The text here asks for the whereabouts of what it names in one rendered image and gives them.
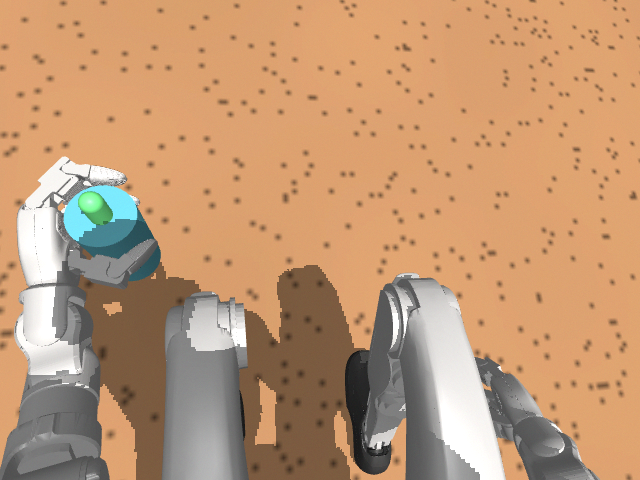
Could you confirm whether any bottle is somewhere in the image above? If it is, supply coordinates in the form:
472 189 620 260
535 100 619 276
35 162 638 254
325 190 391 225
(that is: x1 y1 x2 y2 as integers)
64 185 161 281

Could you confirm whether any left robot hand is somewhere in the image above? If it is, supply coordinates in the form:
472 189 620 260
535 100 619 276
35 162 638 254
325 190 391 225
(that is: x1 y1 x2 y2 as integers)
17 157 158 290

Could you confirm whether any right robot foot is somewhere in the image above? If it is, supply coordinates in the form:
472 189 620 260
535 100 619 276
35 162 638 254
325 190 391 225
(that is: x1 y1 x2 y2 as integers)
345 350 391 475

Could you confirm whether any left robot arm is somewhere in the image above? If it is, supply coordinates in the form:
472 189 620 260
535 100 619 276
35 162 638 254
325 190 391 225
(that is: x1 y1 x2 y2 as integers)
0 283 110 480

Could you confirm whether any right robot hand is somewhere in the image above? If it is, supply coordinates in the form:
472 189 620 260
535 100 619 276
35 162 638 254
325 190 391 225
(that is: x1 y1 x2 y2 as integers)
475 357 544 442

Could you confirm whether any right robot arm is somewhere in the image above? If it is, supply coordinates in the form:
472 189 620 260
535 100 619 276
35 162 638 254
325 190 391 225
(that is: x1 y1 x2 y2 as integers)
513 417 600 480

